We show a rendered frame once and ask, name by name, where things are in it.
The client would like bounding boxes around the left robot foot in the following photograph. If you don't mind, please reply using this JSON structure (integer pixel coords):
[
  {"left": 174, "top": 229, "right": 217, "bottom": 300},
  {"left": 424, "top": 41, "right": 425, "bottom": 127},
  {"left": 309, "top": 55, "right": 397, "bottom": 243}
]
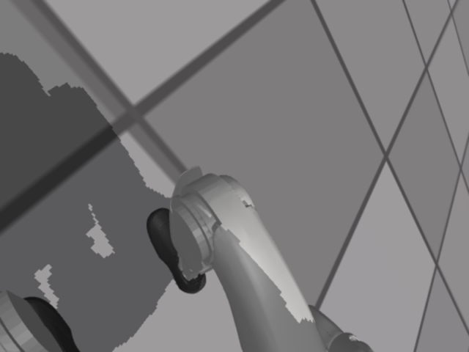
[{"left": 24, "top": 297, "right": 80, "bottom": 352}]

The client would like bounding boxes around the right robot arm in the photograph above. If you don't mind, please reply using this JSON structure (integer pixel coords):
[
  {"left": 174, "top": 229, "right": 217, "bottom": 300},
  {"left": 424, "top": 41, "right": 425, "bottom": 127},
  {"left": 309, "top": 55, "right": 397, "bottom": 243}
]
[{"left": 328, "top": 333, "right": 374, "bottom": 352}]

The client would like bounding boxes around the right robot foot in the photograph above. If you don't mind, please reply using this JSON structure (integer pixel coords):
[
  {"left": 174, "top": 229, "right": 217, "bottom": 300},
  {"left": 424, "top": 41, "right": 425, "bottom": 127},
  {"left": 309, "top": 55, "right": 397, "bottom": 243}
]
[{"left": 147, "top": 208, "right": 206, "bottom": 294}]

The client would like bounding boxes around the right robot hand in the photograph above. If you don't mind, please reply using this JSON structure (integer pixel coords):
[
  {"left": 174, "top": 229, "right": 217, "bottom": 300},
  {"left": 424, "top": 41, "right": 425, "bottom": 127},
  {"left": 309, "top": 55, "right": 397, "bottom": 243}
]
[{"left": 308, "top": 305, "right": 344, "bottom": 352}]

